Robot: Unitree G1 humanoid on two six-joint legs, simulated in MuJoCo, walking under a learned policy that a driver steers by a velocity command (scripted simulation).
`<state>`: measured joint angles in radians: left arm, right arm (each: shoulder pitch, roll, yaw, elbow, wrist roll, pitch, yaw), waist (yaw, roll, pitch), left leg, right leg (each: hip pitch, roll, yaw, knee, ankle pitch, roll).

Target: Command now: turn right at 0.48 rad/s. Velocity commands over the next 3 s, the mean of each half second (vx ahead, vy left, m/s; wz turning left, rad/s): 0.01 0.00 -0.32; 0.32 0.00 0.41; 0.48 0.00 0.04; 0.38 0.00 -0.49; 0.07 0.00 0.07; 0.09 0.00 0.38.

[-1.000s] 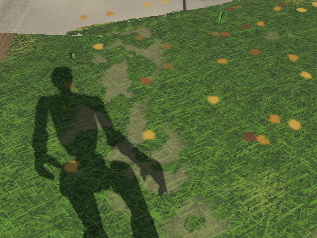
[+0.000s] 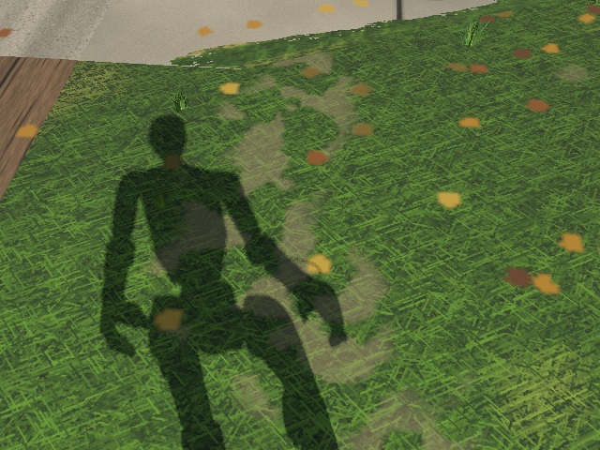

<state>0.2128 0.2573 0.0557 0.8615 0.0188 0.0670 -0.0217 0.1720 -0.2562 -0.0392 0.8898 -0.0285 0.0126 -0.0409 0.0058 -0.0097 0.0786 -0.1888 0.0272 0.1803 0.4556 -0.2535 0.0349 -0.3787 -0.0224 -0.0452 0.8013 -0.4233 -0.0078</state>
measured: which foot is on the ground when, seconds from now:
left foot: down 0.00-0.08, up 0.10-0.60, down 0.62-1.00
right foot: up 0.00-0.06, down 0.08-0.62, up 0.64-1.00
